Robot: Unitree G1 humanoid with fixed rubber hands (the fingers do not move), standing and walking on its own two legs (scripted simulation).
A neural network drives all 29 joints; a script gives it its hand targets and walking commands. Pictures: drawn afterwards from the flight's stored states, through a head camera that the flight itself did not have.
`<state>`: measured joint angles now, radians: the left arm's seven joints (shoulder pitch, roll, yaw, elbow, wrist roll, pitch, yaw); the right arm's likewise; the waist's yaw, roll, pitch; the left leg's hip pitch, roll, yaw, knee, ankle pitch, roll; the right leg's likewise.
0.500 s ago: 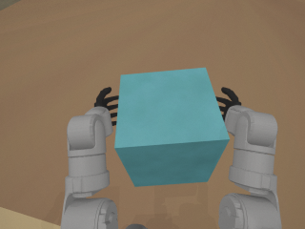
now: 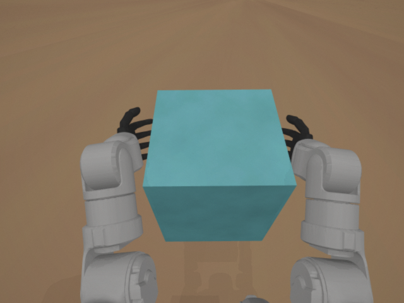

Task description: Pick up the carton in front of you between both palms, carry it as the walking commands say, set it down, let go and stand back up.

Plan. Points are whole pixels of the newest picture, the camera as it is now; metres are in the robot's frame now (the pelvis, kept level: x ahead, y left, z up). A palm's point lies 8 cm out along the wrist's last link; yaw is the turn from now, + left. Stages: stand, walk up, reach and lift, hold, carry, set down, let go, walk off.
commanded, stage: carry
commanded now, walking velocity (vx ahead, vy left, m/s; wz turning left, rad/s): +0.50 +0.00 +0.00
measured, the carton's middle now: (214, 171) +0.37 -0.02 +0.08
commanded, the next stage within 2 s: none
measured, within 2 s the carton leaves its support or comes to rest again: neither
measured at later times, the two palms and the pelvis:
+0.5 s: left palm (144, 98) +0.62 +0.14 +0.08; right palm (250, 96) +0.65 -0.16 +0.07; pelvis +0.36 -0.03 +0.01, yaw +4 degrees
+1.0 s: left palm (143, 38) +0.94 +0.17 +0.11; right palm (229, 39) +0.93 -0.13 +0.11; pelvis +0.68 +0.02 +0.00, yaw +0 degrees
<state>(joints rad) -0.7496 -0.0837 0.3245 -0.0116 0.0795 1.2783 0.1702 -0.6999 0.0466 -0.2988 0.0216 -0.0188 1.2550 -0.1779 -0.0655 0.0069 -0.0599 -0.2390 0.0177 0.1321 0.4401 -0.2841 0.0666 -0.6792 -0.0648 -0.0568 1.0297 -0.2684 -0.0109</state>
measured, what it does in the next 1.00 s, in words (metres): walks ahead: right foot, then left foot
